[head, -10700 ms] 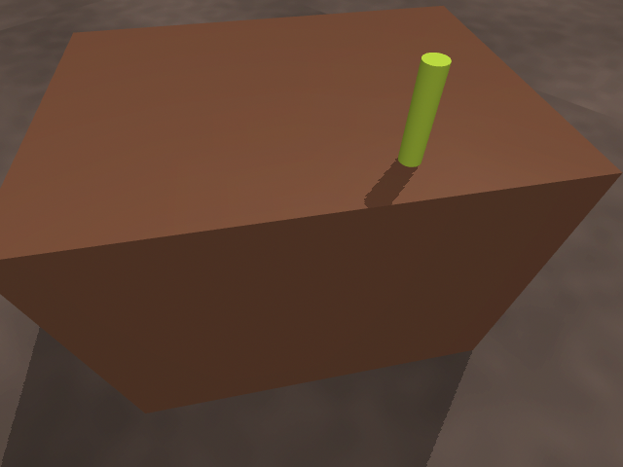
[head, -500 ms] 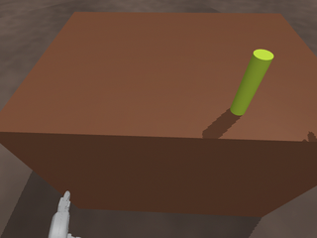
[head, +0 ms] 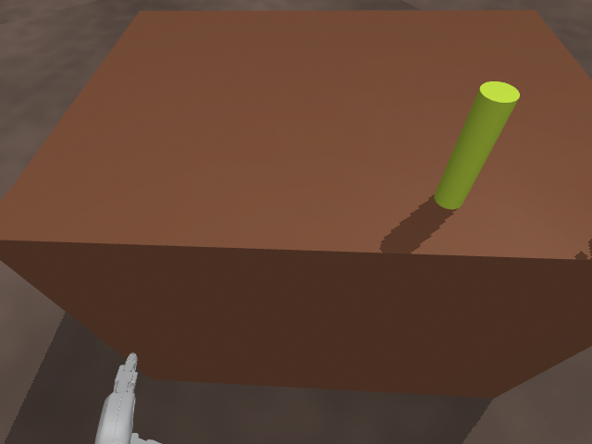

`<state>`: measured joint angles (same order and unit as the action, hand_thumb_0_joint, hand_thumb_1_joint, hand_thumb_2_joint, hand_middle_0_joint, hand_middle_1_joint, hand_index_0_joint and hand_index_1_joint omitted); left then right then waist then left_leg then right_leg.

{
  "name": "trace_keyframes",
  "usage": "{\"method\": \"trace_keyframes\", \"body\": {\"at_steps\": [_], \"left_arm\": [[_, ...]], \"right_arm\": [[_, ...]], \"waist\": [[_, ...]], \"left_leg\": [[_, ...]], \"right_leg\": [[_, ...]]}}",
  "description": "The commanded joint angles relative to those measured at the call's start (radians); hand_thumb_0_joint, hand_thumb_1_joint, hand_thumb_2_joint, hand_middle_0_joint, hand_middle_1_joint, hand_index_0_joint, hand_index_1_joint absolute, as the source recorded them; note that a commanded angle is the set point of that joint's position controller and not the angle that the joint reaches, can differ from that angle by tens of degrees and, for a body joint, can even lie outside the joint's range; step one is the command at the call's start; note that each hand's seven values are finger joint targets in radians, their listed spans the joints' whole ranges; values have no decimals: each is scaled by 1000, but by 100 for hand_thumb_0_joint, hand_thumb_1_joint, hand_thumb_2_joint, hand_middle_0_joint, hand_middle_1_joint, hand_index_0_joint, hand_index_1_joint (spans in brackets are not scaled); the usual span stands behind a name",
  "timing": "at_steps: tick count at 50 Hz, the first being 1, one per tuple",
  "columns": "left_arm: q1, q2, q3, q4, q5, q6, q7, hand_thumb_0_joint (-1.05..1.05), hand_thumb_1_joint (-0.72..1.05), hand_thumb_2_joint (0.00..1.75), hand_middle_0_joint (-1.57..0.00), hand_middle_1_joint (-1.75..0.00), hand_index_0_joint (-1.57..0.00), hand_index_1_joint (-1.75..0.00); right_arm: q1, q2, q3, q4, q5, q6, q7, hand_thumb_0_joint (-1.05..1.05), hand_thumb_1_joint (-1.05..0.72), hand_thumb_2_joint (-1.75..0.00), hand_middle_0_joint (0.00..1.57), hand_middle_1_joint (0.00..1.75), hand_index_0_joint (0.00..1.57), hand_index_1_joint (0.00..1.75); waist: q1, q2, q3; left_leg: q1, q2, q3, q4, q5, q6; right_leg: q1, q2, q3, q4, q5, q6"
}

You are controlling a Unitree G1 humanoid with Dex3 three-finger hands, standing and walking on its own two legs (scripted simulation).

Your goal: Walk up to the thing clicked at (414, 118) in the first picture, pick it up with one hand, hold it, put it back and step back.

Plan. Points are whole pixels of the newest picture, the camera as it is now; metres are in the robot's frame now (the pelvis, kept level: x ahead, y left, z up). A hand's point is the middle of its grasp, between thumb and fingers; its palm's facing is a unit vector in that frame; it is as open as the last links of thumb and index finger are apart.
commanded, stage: go down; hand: right
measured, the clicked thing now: (470, 153) +0.47 -0.21 +0.13
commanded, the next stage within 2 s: approach in 0.40 s
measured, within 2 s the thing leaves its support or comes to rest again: neither
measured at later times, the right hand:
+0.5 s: hand out of the picture +0.37 -0.39 +0.22, palm faces +0.22 +0.98 -0.01, open 17.7 cm
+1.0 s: hand (526, 188) +0.43 -0.29 +0.10, palm faces +0.07 +1.00 +0.06, open 17.6 cm
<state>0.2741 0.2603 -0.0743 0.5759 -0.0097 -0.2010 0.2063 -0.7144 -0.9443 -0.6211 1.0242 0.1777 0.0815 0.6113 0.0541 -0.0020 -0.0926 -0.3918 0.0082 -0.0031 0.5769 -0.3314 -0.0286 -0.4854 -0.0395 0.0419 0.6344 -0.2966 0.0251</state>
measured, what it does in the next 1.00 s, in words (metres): stands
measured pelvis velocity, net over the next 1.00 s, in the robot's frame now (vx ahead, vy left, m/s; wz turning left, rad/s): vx -0.01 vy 0.00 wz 0.02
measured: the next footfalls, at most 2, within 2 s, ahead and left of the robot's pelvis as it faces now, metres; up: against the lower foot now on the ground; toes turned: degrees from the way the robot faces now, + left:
none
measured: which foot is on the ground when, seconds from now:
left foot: down 0.00-1.00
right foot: down 0.00-1.00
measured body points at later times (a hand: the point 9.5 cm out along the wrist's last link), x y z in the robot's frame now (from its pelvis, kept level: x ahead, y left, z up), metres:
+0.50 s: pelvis +0.00 +0.00 +0.00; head +0.03 -0.01 +0.45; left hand +0.14 +0.25 -0.07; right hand +0.35 -0.45 +0.22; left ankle -0.03 +0.14 -0.73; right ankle +0.01 -0.13 -0.73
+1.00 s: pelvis -0.01 +0.00 -0.01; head +0.06 -0.02 +0.43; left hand +0.12 +0.26 -0.08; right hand +0.42 -0.34 +0.10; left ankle -0.03 +0.14 -0.73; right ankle +0.01 -0.13 -0.73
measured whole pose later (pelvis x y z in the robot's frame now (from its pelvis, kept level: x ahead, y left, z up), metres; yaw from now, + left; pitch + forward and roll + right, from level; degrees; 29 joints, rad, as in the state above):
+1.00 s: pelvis -0.01 +0.00 -0.01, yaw +1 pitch +12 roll +2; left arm 0.27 0.24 -0.04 0.54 0.02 -0.22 0.16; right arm -0.71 -0.65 -0.51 1.02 0.18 -0.12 0.45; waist 0.11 0.02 -0.08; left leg -0.55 0.00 -0.02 0.71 -0.37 -0.03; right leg -0.63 -0.05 0.03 0.76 -0.34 0.03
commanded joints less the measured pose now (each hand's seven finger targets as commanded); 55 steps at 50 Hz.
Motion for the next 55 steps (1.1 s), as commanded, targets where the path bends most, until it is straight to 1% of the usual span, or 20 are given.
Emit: {"method": "trace_keyframes", "body": {"at_steps": [1, 4, 5, 9, 10, 20, 21, 25, 28, 30, 33, 35, 40, 42, 44, 46, 48, 52, 54, 55], "left_arm": [[-33, 168, 79, -95, 2, -44, 17, 0, -55, 6, -4, -5, -5, -5], [-78, 173, 88, -158, -2, -52, 20, 0, -55, 6, -4, -5, -5, -5], [-49, 170, 81, -131, 0, -46, 20, 0, -55, 6, -4, -5, -5, -5], [-66, 158, 71, -152, -6, -43, 21, 0, -55, 5, -4, -5, -5, -5], [-81, 154, 69, -181, -7, -46, 24, 0, -55, 6, -4, -5, -4, -5], [-21, 149, 72, -153, -2, -36, 10, 0, -55, 5, -4, -5, -4, -5], [-4, 147, 67, -153, 0, -40, 11, 0, -55, 5, -4, -5, -5, -5], [-64, 153, 70, -139, -1, -44, 11, 0, -57, 7, -4, -4, -3, -5], [-67, 168, 76, -159, 0, -51, 22, 0, -58, 7, -5, -5, -4, -7], [-49, 187, 100, -153, 0, -53, 27, 0, -58, 7, -5, -5, -4, -7], [-15, 164, 81, -114, 3, -56, 22, 0, -57, 6, -5, -5, -4, -6], [-59, 138, 61, -173, 6, -70, 14, 0, -57, 6, -5, -5, -4, -6], [-10, 111, 50, -160, 10, -76, -5, 0, -56, 5, -5, -6, -5, -6], [26, 152, 94, -154, 19, -76, -8, 0, -55, 5, -5, -5, -5, -5], [21, 146, 93, -169, 24, -74, -18, 0, -54, 4, -5, -6, -6, -5], [5, 153, 110, -151, 27, -66, -27, 0, -53, 4, -5, -6, -6, -5], [-45, 154, 121, -174, 33, -59, -37, 0, -53, 4, -5, -6, -6, -5], [-81, 109, 84, -254, 39, -38, -66, 0, -55, 5, -6, -6, -6, -5], [-80, 134, 118, -296, 44, -27, -74, 0, -55, 5, -6, -6, -6, -5], [-56, 155, 143, -272, 46, -17, -78, 0, -55, 5, -6, -6, -7, -5]], "right_arm": [[-369, -395, -53, -248, 38, -77, 1, 0, 61, -7, 3, 6, 4, 6], [-360, -384, -55, -282, 37, -82, -12, 0, 61, -7, 3, 6, 4, 6], [-387, -427, -85, -329, 41, -88, -15, 0, 61, -6, 3, 6, 4, 6], [-344, -401, -91, -270, 45, -69, -26, 0, 59, -6, 4, 6, 4, 6], [-356, -379, -66, -265, 40, -65, -24, 0, 61, -6, 4, 6, 4, 6], [-310, -369, -59, -230, 28, -42, -8, 0, 60, -7, 3, 6, 4, 6], [-331, -365, -53, -234, 28, -45, -4, 0, 61, -7, 3, 6, 4, 6], [-326, -369, -61, -255, 38, -59, 2, 0, 61, -7, 3, 7, 5, 7], [-378, -360, -50, -289, 45, -73, 2, 0, 59, -6, 4, 5, 5, 5], [-357, -323, -26, -253, 46, -72, -10, 0, 58, -5, 4, 5, 5, 5], [-304, -206, 38, -143, 48, -70, -22, 0, 59, -5, 5, 5, 5, 5], [-359, -163, 71, -201, 46, -100, -31, 0, 58, -6, 4, 5, 5, 5], [-351, -85, 107, -183, 52, -170, -66, 0, 58, -7, 4, 6, 5, 6], [-407, -119, 76, -253, 58, -207, -88, 0, 59, -7, 3, 6, 5, 6], [-430, -119, 66, -292, 54, -238, -118, 0, 58, -7, 3, 6, 5, 6], [-382, -89, 61, -222, 43, -261, -155, 0, 56, -6, 4, 5, 5, 5], [-459, -112, 34, -289, 31, -305, -201, 0, 56, -7, 3, 5, 4, 5], [-437, -15, 59, -195, -2, -359, -272, 0, 59, -5, 4, 5, 5, 5], [-486, -6, 60, -243, -15, -387, -309, 0, 61, -6, 3, 5, 4, 5], [-443, 31, 79, -192, -20, -383, -322, 0, 61, -6, 3, 5, 4, 5]], "waist": [[-11, -214, -303], [-19, -206, -330], [-34, -226, -370], [-34, -180, -324], [-19, -164, -301], [-21, -173, -275], [-5, -166, -287], [-27, -181, -288], [-3, -182, -344], [9, -158, -301], [27, -101, -186], [37, -115, -206], [52, -92, -206], [55, -133, -287], [45, -163, -365], [37, -136, -343], [24, -185, -387], [24, -152, -455], [27, -168, -546], [35, -171, -508]], "left_leg": [[-8, -31, 36, -54, 285, 39], [11, -33, 42, -48, 296, 40], [38, -30, 38, -52, 299, 40], [55, -31, 41, -55, 300, 39], [35, -34, 44, -59, 284, 39], [16, -34, 38, -54, 344, 36], [9, -35, 37, -55, 343, 35], [20, -31, 37, -57, 272, 41], [15, -32, 40, -54, 275, 38], [-1, -31, 39, -56, 261, 37], [-53, -31, 38, -72, 192, 34], [-56, -25, 28, -67, 194, 30], [-96, -23, 20, -28, 216, 21], [-99, -23, 18, -10, 229, 21], [-85, -24, 16, 23, 288, 19], [-106, -30, 21, 58, 307, 20], [-118, -28, 12, 85, 307, 25], [-114, -40, 16, 123, 295, 27], [-110, -43, 16, 144, 326, 27], [-130, -45, 20, 144, 316, 28]], "right_leg": [[292, 24, -20, -44, 336, -33], [304, 23, -21, -43, 363, -32], [308, 27, -22, -41, 353, -32], [260, 27, -23, -53, 335, -36], [263, 23, -22, -57, 329, -34], [280, 19, -26, -32, 447, -33], [285, 17, -24, -29, 439, -34], [252, 24, -24, -53, 308, -38], [301, 21, -18, -50, 319, -35], [286, 24, -22, -55, 280, -39], [221, 23, -24, -69, 170, -48], [206, 26, -28, -62, 154, -51], [180, 30, -32, -21, 164, -53], [210, 30, -33, -2, 181, -49], [232, 32, -36, 37, 256, -42], [181, 27, -32, 68, 298, -38], [165, 24, -32, 98, 320, -32], [119, 15, -25, 135, 327, -26], [163, 10, -23, 161, 382, -24], [152, 11, -24, 161, 375, -23]]}}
